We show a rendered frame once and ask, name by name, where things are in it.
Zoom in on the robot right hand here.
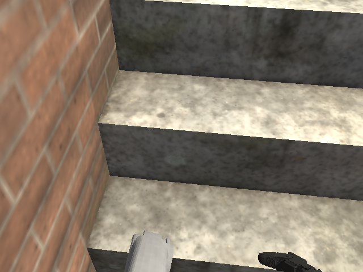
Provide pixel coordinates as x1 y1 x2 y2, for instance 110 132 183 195
258 252 322 272

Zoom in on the left robot thigh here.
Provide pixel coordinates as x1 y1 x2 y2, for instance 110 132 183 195
125 231 174 272

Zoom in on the left robot shin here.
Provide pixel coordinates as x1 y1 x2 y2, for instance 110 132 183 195
124 234 141 272

